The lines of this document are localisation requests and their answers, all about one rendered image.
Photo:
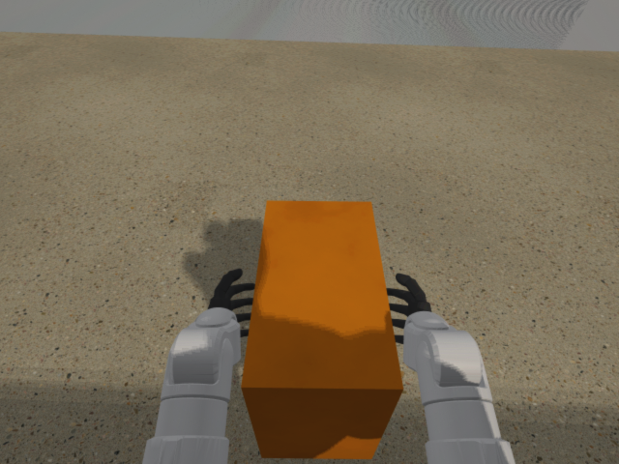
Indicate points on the carton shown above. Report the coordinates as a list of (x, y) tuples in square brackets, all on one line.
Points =
[(321, 376)]

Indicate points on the robot left hand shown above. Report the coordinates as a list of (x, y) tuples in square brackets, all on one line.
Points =
[(224, 292)]

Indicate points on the robot right hand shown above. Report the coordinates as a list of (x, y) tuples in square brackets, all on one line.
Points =
[(415, 297)]

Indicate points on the robot left forearm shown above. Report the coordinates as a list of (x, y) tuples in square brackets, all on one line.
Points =
[(195, 391)]

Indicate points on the robot right forearm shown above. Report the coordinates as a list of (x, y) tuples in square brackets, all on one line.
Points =
[(461, 423)]

